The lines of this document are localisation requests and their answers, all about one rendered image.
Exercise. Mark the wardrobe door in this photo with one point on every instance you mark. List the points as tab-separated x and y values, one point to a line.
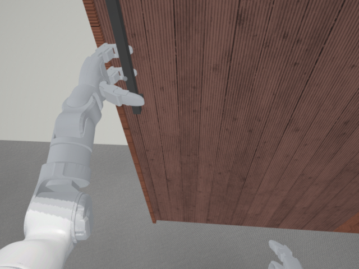
353	221
251	113

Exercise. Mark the robot right hand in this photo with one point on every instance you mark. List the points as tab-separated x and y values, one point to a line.
285	256

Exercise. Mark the left robot upper arm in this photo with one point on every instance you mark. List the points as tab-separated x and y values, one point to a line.
56	222

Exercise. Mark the left robot forearm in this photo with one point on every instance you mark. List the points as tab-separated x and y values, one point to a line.
67	168

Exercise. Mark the handle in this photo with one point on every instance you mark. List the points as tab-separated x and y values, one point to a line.
119	32

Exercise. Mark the robot left hand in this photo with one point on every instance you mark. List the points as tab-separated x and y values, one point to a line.
93	72

